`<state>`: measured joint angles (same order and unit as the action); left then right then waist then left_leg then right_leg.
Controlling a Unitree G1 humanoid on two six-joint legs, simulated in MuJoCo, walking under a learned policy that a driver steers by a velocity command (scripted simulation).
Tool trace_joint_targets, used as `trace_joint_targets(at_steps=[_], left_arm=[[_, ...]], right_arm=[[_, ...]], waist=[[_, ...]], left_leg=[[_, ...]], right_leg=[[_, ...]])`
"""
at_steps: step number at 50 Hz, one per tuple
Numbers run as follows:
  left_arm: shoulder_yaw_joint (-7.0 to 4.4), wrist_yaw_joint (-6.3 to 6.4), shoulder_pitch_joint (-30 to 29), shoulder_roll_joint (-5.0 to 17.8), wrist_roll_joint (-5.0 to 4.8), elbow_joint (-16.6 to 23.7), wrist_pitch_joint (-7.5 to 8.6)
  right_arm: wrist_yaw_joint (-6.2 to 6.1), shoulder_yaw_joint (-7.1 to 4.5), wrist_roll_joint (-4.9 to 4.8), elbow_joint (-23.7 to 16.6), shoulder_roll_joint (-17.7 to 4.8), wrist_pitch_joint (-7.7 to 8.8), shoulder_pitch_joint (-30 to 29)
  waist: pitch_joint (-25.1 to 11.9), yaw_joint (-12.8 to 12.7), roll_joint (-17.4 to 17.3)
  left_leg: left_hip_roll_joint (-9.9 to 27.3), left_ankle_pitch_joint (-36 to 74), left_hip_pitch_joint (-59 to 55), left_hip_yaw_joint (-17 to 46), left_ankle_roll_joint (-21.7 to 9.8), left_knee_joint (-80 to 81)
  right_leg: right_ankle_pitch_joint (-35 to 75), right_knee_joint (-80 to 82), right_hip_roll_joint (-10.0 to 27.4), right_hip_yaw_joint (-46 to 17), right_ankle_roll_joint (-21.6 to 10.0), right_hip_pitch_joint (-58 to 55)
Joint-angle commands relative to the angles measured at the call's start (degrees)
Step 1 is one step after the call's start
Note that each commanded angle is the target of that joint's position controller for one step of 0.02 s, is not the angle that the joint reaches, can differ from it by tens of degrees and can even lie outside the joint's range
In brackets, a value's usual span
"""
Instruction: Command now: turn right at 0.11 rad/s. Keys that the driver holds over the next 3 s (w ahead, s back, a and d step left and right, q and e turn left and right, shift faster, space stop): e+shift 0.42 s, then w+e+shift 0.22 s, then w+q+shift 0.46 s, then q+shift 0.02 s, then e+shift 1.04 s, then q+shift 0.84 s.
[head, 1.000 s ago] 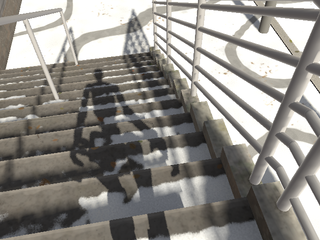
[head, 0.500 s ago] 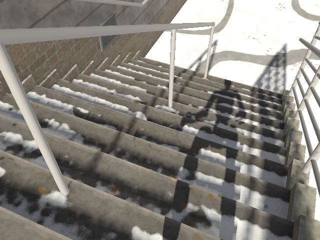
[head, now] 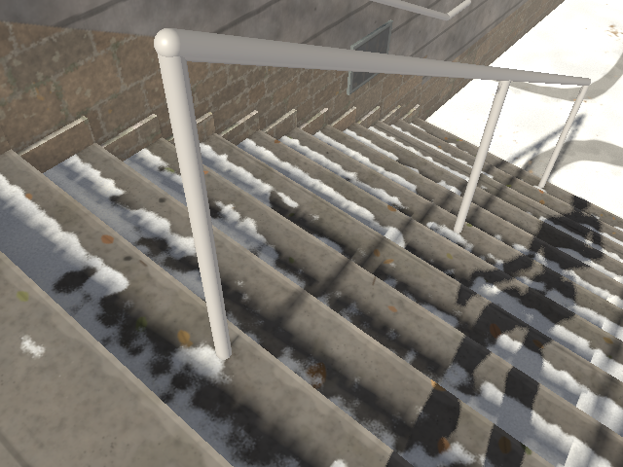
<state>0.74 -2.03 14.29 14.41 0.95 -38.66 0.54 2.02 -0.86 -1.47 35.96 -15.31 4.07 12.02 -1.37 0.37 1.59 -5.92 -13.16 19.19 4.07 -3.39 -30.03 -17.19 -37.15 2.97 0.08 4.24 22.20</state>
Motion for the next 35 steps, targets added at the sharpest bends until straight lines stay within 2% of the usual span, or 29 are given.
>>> trace_joint_targets(at_steps=[1, 2, 3, 4, 6, 7, 8, 9, 10, 11, 12, 14, 15, 16, 18, 20, 21, 22, 23, 24, 25, 26, 28, 30, 31, 32, 33, 34, 35], left_arm=[[0.40, -2.24, 0.23, 1.19, -0.64, 2.76, 2.65], [-0.13, -1.91, -7.99, 5.29, -0.51, 6.15, 3.76], [-3.56, -1.11, -12.60, 12.31, 1.67, 8.35, 3.68], [-4.96, -0.56, -10.67, 13.47, 1.74, 8.37, 4.09], [-4.83, 0.74, -9.00, 10.58, 0.42, 8.72, 4.54], [-4.61, 1.27, -8.04, 9.67, 0.63, 9.13, 4.58], [-4.82, 1.54, -8.00, 9.36, 0.51, 10.01, 4.97], [-4.44, 1.43, -7.39, 8.43, 0.81, 10.08, 5.30], [-3.41, 1.00, -6.58, 5.28, 2.00, 9.97, 5.67], [-3.13, 0.84, -4.76, 3.86, 3.09, 9.09, 6.52], [-2.97, 0.87, -4.46, 4.08, 2.76, 8.69, 6.38], [-2.17, -0.38, -5.83, 1.83, 2.81, 8.68, 5.05], [-1.60, -1.59, -6.83, 0.13, 2.74, 9.12, 4.89], [-1.25, -3.30, -6.81, -0.62, 2.76, 8.48, 4.81], [-1.68, -5.95, -4.06, 0.99, 2.26, 7.05, 4.44], [-2.49, -6.98, -0.61, 2.42, 0.89, 6.07, 4.65], [-3.74, -6.91, 1.78, 3.92, 0.59, 6.08, 4.84], [-5.44, -5.20, 1.81, 6.34, 1.46, 5.98, 5.47], [-8.05, -2.62, 6.36, 12.68, 3.24, 6.49, 6.19], [-8.58, -0.75, 12.84, 18.79, 3.39, 6.29, 6.80], [-6.72, -1.00, 19.37, 12.43, 4.82, 2.18, 7.85], [-4.58, -1.38, 19.53, 5.37, 3.00, 1.61, 8.17], [-2.46, -2.55, 10.54, 2.60, 1.86, 2.90, 7.46], [-1.46, -3.09, 2.72, 2.40, 2.06, 5.53, 6.43], [-1.60, -2.85, 1.59, 3.21, 1.96, 6.53, 6.44], [-1.45, -2.84, 0.77, 3.79, 2.97, 5.89, 6.60], [-7.89, 0.59, 9.03, 16.89, -3.05, 1.02, 1.97], [-7.39, 1.44, 12.72, 16.35, -1.10, -2.06, 0.96], [-6.69, 1.93, 13.85, 13.52, -1.09, -2.63, 1.01]], right_arm=[[3.31, 1.53, 0.33, -2.39, -0.03, -0.72, -0.89], [3.06, 0.29, 1.20, -3.11, -1.29, -0.59, 5.58], [0.59, -2.62, 3.01, -4.57, -9.51, -0.32, 4.49], [-0.88, -4.13, 3.56, -4.64, -13.01, -0.02, 2.13], [-2.75, -2.97, 3.21, -7.05, -8.80, 0.90, 0.86], [-3.37, -2.03, 2.97, -8.16, -6.53, 1.28, 0.17], [-3.52, -2.24, 2.78, -7.98, -6.61, 1.23, 0.46], [-3.71, -2.73, 2.96, -7.44, -7.62, 1.42, 2.79], [-3.89, -3.50, 2.69, -5.51, -10.04, 1.32, 6.80], [-4.02, -3.60, 2.54, -4.15, -10.51, 1.36, 9.67], [-4.57, -3.09, 2.84, -3.51, -8.88, 1.53, 11.72], [-5.47, -2.23, 2.60, -3.86, -7.22, 1.97, 4.45], [-5.81, -2.31, 2.85, -4.35, -9.13, 1.90, 0.31], [-5.99, -2.81, 4.73, -5.29, -11.38, 1.58, -1.86], [-6.45, -3.10, 7.05, -5.74, -12.73, 0.90, -1.56], [-6.76, -3.08, 6.85, -5.11, -13.60, 0.66, -1.56], [-6.45, -2.68, 6.74, -4.15, -13.02, 0.73, -1.32], [-6.20, -1.86, 6.39, -0.59, -10.22, 1.07, 6.46], [-5.27, -0.05, 7.84, 1.93, -5.71, 1.37, 12.06], [-4.49, 1.57, 9.04, -1.74, -2.02, 3.01, 14.78], [-2.43, 2.00, 6.28, -4.83, -2.37, 3.73, 3.02], [-1.98, 1.51, 6.43, -5.94, -3.75, 2.96, -5.34], [-3.08, 1.13, 8.24, -3.69, -6.86, 2.19, -1.20], [-3.53, 2.07, 7.82, -2.68, -6.02, 1.08, 1.65], [-3.08, 2.52, 7.16, -2.65, -6.22, 0.73, 2.57], [-2.85, 3.13, 6.65, -2.39, -5.22, 0.63, 2.07], [-2.21, -1.04, 3.26, -1.15, -11.43, -1.22, 3.64], [-1.16, -1.00, 2.52, 2.33, -10.01, -2.12, 6.14], [-0.73, -1.01, 1.50, 3.60, -7.47, -3.31, 8.13]], waist=[[-1.42, -1.25, -1.06], [-3.68, 7.11, 2.12], [-2.38, 7.96, 3.96], [-1.10, 5.94, 3.51], [-0.93, 5.45, 3.80], [-1.30, 4.40, 3.62], [-1.84, 3.47, 1.14], [-2.87, 4.02, -1.25], [-3.42, 4.18, -8.32], [-1.72, 4.52, -12.36], [-1.23, 5.32, -7.89], [0.13, 2.22, -3.92], [-0.40, 1.39, -4.95], [-1.53, 1.29, -4.64], [-2.68, 0.64, -6.10], [-1.94, -0.52, -5.63], [-1.83, -1.84, -5.44], [-2.87, 0.03, -4.80], [-5.23, -1.34, 1.50], [-11.20, -0.52, 8.22], [-3.13, -9.25, 4.74], [2.70, -10.66, 2.96], [3.33, -3.02, 2.97], [3.78, 1.67, 1.37], [4.22, 1.28, 0.74], [4.22, 1.26, 0.46], [5.84, 2.81, -4.21], [4.62, 1.33, -3.11], [3.58, 1.25, 0.22]], left_leg=[[12.87, 4.02, -1.74, 10.74, 0.21, 1.89], [7.52, -4.41, -6.87, 4.83, 1.98, 0.78], [4.21, -5.48, -10.88, -1.53, 1.94, -2.29], [4.37, -5.08, -12.98, -2.52, 1.81, -3.64], [6.33, -5.45, -12.78, -1.09, 0.64, -2.91], [6.79, -4.61, -11.37, 0.07, -0.67, -2.07], [7.66, 0.24, -12.42, 0.66, -2.47, -1.13], [11.97, 7.78, -17.97, 5.12, -7.54, 2.28], [21.48, 19.75, -23.00, 13.97, -16.72, 8.46], [32.57, 26.54, -23.80, 21.06, -23.10, 13.26], [34.95, 26.37, -22.45, 18.82, -22.21, 14.79], [26.89, 22.50, -19.83, 6.25, -12.84, 15.82], [23.61, 22.73, -15.82, 1.78, -9.46, 15.58], [21.35, 21.09, -12.76, -3.10, -7.20, 15.16], [21.08, 17.71, -8.13, -6.69, -6.74, 13.69], [22.84, 15.30, -7.25, -8.34, -6.04, 8.66], [22.87, 14.49, -5.44, -9.81, -3.86, 3.65], [22.19, 8.09, -4.12, -11.06, -1.25, -1.68], [17.31, -2.67, 4.48, -13.59, 2.51, -15.40], [8.14, -24.68, 20.07, -10.19, 7.66, -33.52], [6.38, -21.11, 35.12, 2.87, 6.26, -38.06], [7.71, -19.23, 40.12, 4.56, 6.11, -46.41], [9.76, -14.21, 34.24, 5.12, 5.55, -46.58], [9.99, -8.95, 29.46, 5.26, 6.85, -44.55], [10.28, -6.94, 28.84, 5.27, 7.73, -40.89], [10.63, -5.73, 28.18, 4.53, 8.45, -38.98], [12.76, -2.96, 17.62, -2.63, 8.16, -29.70], [12.36, 3.46, 14.29, -2.19, 7.50, -32.07], [11.90, 7.59, 14.55, -3.25, 7.12, -32.99]], right_leg=[[21.03, 11.94, 3.32, -1.50, -2.49, -10.10], [20.18, 12.42, 3.57, -6.15, -7.11, -3.24], [8.14, 13.89, 4.73, -10.04, -13.16, 6.18], [5.48, 17.02, 5.73, -14.10, -15.83, 9.16], [3.33, 17.09, 6.45, -18.04, -16.76, 8.31], [3.08, 14.94, 5.75, -18.42, -16.56, 6.22], [5.36, 12.49, 4.50, -17.20, -16.09, 6.88], [2.80, 8.66, 1.33, -13.86, -13.47, 10.93], [-2.63, -0.83, -4.03, -6.39, -8.96, 15.38], [-12.55, -12.98, -3.80, -2.32, -5.51, 18.03], [-20.33, -21.60, 0.85, -3.92, -3.96, 19.23], [-14.42, -13.83, 2.91, -0.96, -2.05, 15.91], [-9.58, -10.30, 1.09, 2.19, -1.51, 10.60], [-5.90, -8.04, -0.24, 4.93, -1.07, 4.92], [-3.37, -8.23, -0.54, 6.64, -1.05, -2.00], [3.18, -0.49, -1.16, 7.11, -2.87, -6.22], [8.98, 7.00, -2.95, 7.11, -5.27, -11.92], [14.33, 10.67, -6.32, 6.50, -9.16, -16.15], [22.28, 9.03, -2.47, -1.90, -15.74, -26.81], [33.27, 8.91, 10.95, -29.38, -32.66, -40.34], [-1.59, 18.89, 15.56, -39.28, -29.90, -37.92], [-16.92, 19.95, 12.43, -34.78, -24.46, -32.81], [-19.30, 20.68, 8.49, -31.04, -21.15, -18.40], [-18.09, 22.11, 6.45, -30.41, -21.09, -7.03], [-17.91, 23.45, 6.17, -30.29, -21.73, -6.32], [-17.51, 23.25, 5.77, -30.07, -22.31, -3.38], [-3.39, 25.00, 5.12, -23.45, -21.25, 1.78], [7.77, 22.30, 5.03, -21.47, -22.28, 0.31], [9.36, 19.91, 4.01, -18.32, -21.92, -1.81]])
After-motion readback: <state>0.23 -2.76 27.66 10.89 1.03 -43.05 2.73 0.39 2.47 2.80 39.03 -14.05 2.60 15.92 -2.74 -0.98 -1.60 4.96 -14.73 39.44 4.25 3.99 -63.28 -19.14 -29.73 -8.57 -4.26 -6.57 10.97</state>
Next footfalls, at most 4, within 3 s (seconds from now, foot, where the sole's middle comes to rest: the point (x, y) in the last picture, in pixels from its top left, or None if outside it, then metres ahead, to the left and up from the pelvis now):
0.02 right None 0.05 -0.14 -0.77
0.44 right None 0.06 -0.18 -0.77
1.10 left None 0.48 -0.16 -0.94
1.48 right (443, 436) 0.71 -0.36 -1.10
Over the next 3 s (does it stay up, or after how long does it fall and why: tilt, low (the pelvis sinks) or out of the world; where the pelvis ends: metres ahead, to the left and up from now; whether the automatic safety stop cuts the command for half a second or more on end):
stays up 0.82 -0.21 -0.34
